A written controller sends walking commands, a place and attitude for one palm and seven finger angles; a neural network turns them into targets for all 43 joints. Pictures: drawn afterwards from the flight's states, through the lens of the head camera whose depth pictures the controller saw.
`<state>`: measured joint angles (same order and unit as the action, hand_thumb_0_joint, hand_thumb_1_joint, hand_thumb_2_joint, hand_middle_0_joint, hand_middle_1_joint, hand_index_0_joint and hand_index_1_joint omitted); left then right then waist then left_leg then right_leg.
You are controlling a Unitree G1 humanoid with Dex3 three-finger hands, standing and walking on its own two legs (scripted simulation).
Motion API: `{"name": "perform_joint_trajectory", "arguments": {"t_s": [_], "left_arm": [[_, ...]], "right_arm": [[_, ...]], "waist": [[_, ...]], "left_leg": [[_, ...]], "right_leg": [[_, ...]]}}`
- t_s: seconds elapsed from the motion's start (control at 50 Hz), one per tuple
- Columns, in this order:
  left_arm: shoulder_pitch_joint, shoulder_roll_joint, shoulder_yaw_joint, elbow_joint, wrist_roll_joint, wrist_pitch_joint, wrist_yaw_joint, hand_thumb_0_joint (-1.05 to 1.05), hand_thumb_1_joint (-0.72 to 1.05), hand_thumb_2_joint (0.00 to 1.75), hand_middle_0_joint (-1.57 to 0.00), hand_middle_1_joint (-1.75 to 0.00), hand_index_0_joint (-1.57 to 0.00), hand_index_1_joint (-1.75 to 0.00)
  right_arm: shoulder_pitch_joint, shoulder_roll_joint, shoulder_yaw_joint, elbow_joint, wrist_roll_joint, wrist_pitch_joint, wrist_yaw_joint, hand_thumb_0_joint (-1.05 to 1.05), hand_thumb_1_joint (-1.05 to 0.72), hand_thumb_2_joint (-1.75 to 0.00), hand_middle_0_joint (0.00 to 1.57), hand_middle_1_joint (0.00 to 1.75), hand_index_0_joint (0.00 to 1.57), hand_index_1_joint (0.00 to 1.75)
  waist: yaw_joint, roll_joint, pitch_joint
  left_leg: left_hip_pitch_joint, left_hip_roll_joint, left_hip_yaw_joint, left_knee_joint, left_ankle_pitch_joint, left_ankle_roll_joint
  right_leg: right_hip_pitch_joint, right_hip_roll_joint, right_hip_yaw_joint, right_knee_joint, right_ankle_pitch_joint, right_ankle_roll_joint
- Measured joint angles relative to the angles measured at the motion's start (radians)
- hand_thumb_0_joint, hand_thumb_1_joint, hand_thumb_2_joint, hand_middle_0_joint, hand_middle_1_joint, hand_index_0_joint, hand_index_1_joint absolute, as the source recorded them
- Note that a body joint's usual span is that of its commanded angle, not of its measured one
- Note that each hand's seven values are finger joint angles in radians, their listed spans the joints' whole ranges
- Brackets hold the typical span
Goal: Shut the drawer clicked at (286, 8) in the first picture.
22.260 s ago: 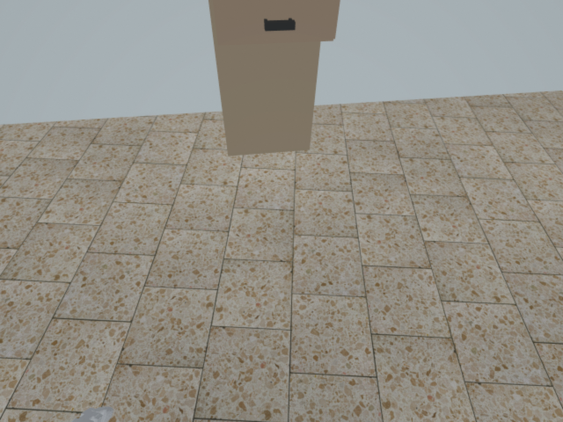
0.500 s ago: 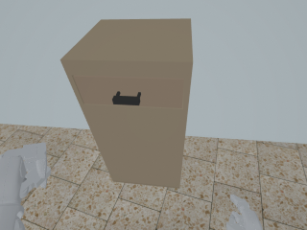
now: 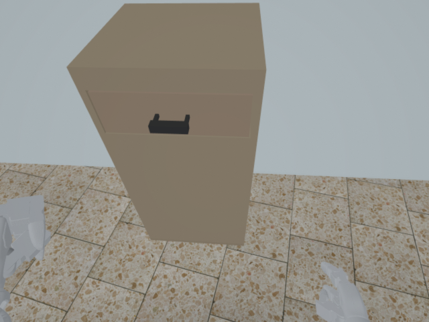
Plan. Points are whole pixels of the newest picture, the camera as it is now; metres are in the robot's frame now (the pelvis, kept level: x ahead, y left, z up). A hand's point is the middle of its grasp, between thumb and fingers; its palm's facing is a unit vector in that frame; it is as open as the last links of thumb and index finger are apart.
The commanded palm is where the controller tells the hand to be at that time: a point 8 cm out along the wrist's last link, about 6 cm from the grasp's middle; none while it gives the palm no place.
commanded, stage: step back with the hand held close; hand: left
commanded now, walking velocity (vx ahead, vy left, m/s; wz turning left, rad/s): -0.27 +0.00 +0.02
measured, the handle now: (170, 122) +0.58 +0.16 +0.03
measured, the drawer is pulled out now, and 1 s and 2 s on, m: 0.00 0.00 0.00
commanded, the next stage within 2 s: stop stepping back and stand still in 1.20 s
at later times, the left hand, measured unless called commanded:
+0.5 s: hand (15, 295) +0.12 +0.24 +0.15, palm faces +0.34 -0.82 -0.46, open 3.2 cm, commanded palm +0.06 +0.29 +0.17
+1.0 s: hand out of the picture +0.06 +0.24 +0.16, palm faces +0.26 -0.83 -0.49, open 3.2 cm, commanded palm -0.01 +0.29 +0.17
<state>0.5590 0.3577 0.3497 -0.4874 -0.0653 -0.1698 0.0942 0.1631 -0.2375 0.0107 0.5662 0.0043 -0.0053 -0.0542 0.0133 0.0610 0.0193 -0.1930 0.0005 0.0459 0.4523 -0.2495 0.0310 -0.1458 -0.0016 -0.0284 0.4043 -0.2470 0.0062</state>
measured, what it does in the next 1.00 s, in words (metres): walks backwards: right foot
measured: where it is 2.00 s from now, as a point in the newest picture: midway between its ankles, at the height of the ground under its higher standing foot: outside the picture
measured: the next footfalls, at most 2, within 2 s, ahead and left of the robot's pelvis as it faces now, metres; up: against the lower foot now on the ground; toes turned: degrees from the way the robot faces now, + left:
right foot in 0.68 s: -0.10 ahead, -0.11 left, +0.00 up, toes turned +6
right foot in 1.36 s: -0.26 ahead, -0.10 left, +0.00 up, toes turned -2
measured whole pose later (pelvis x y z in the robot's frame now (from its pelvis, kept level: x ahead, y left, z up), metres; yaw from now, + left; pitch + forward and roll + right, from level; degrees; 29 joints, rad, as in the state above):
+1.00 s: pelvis -0.13 +0.01 -0.01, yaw +2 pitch +2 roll -4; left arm 0.65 0.46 0.38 -0.63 -0.06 -0.31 0.10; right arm 0.13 -0.21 -0.02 0.56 0.01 -0.04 -0.06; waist -0.02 0.03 0.03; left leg -0.49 0.01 -0.02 0.55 -0.16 0.02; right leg -0.24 0.10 0.05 0.48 -0.26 -0.01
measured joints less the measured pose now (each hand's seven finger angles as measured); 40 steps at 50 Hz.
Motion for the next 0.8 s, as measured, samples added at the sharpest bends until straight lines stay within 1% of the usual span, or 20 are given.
{"name": "perform_joint_trajectory", "arguments": {"t_s": [0.06, 0.14, 0.24, 0.34, 0.5, 0.56, 0.6, 0.64, 0.68, 0.74, 0.78, 0.8], "left_arm": [[0.049, 0.004, -0.023, -0.019, 0.003, 0.010, -0.006, 0.01, 0.89, 0.90, -1.40, -1.60, -1.40, -1.60], [0.088, 0.032, -0.025, -0.055, 0.004, 0.016, -0.001, 0.01, 0.89, 0.90, -1.40, -1.60, -1.40, -1.60], [0.085, 0.059, 0.008, -0.094, 0.003, 0.005, 0.015, 0.02, 0.88, 0.90, -1.40, -1.60, -1.40, -1.60], [0.070, 0.050, 0.025, -0.105, 0.009, -0.019, 0.024, 0.02, 0.89, 0.90, -1.40, -1.60, -1.40, -1.60], [0.081, 0.023, 0.000, -0.109, 0.016, -0.054, 0.041, 0.01, 0.89, 0.90, -1.40, -1.60, -1.40, -1.60], [0.080, 0.027, -0.003, -0.111, 0.020, -0.068, 0.050, 0.01, 0.88, 0.90, -1.41, -1.60, -1.41, -1.60], [0.071, 0.037, 0.007, -0.103, 0.030, -0.075, 0.051, 0.01, 0.88, 0.90, -1.41, -1.60, -1.41, -1.60], [0.059, 0.052, 0.022, -0.097, 0.038, -0.078, 0.049, 0.01, 0.88, 0.90, -1.41, -1.60, -1.41, -1.60], [0.058, 0.067, 0.044, -0.100, 0.041, -0.087, 0.046, 0.01, 0.88, 0.90, -1.41, -1.60, -1.41, -1.60], [0.067, 0.069, 0.075, -0.109, 0.036, -0.109, 0.039, 0.01, 0.89, 0.90, -1.41, -1.60, -1.41, -1.60], [0.064, 0.063, 0.079, -0.120, 0.029, -0.119, 0.034, 0.01, 0.89, 0.90, -1.40, -1.60, -1.40, -1.60], [0.057, 0.056, 0.069, -0.122, 0.025, -0.123, 0.029, 0.01, 0.89, 0.90, -1.40, -1.60, -1.40, -1.60]], "right_arm": [[0.002, -0.005, -0.016, -0.014, 0.005, 0.028, -0.006, 0.01, -0.91, -0.90, 0.20, 0.30, 0.20, 0.30], [0.012, -0.003, -0.026, -0.026, 0.011, 0.046, -0.019, 0.01, -0.91, -0.90, 0.20, 0.30, 0.20, 0.30], [0.019, 0.007, -0.024, -0.035, 0.013, 0.038, -0.025, 0.01, -0.91, -0.90, 0.20, 0.30, 0.20, 0.30], [0.012, 0.017, -0.016, -0.041, 0.012, 0.013, -0.021, 0.01, -0.91, -0.90, 0.20, 0.30, 0.20, 0.30], [0.023, 0.017, -0.017, -0.021, 0.007, -0.012, -0.015, 0.01, -0.91, -0.90, 0.20, 0.30, 0.20, 0.30], [0.033, 0.013, -0.017, -0.006, 0.004, -0.019, -0.022, 0.01, -0.91, -0.90, 0.20, 0.30, 0.20, 0.30], [0.041, 0.016, -0.016, -0.002, 0.003, -0.027, -0.029, 0.01, -0.91, -0.90, 0.20, 0.30, 0.20, 0.30], [0.057, 0.022, -0.018, -0.005, 0.000, -0.040, -0.032, 0.01, -0.91, -0.90, 0.20, 0.30, 0.20, 0.30], [0.071, 0.030, -0.017, -0.004, -0.003, -0.054, -0.029, 0.01, -0.91, -0.90, 0.20, 0.30, 0.20, 0.30], [0.059, 0.036, -0.013, 0.002, -0.009, -0.071, -0.018, 0.01, -0.91, -0.90, 0.20, 0.30, 0.20, 0.30], [0.025, 0.036, -0.010, 0.008, -0.011, -0.081, -0.011, 0.01, -0.91, -0.90, 0.20, 0.30, 0.20, 0.30], [0.003, 0.034, -0.010, 0.014, -0.011, -0.081, -0.009, 0.01, -0.91, -0.90, 0.20, 0.30, 0.20, 0.30]], "waist": [[-0.010, -0.009, 0.007], [-0.010, -0.031, 0.018], [-0.004, -0.051, 0.027], [-0.004, -0.048, 0.025], [-0.013, -0.032, 0.007], [-0.018, -0.038, 0.010], [-0.025, -0.043, 0.014], [-0.038, -0.042, 0.013], [-0.041, -0.047, -0.001], [-0.023, -0.059, -0.014], [-0.005, -0.067, 0.007], [0.000, -0.061, 0.025]], "left_leg": [[-0.026, -0.008, 0.009, 0.001, 0.009, 0.007], [-0.058, -0.015, 0.014, 0.014, 0.016, 0.013], [-0.093, -0.018, 0.013, 0.040, 0.025, 0.017], [-0.133, -0.016, 0.009, 0.073, 0.034, 0.018], [-0.200, -0.002, -0.020, 0.129, 0.024, 0.013], [-0.204, -0.003, -0.024, 0.122, 0.059, 0.022], [-0.201, -0.006, -0.029, 0.106, 0.068, 0.030], [-0.206, -0.013, -0.049, 0.090, 0.084, 0.032], [-0.223, -0.020, -0.063, 0.082, 0.097, 0.031], [-0.265, -0.021, -0.055, 0.078, 0.112, 0.027], [-0.286, -0.015, -0.039, 0.074, 0.128, 0.021], [-0.288, -0.007, -0.038, 0.066, 0.140, 0.016]], "right_leg": [[-0.036, -0.009, 0.008, 0.018, 0.002, 0.007], [-0.076, -0.017, 0.013, 0.048, 0.001, 0.012], [-0.114, -0.021, 0.012, 0.084, 0.004, 0.014], [-0.152, -0.020, 0.007, 0.116, 0.012, 0.012], [-0.179, -0.001, -0.015, 0.096, 0.052, 0.007], [-0.182, -0.001, -0.017, 0.093, 0.055, 0.012], [-0.191, 0.013, 0.005, 0.126, 0.006, 0.016], [-0.183, 0.037, 0.029, 0.186, 0.003, 0.015], [-0.154, 0.056, 0.048, 0.216, -0.005, 0.014], [-0.106, 0.066, 0.072, 0.165, -0.074, 0.006], [-0.099, 0.066, 0.089, 0.107, -0.099, -0.009], [-0.104, 0.073, 0.092, 0.100, -0.088, -0.013]]}}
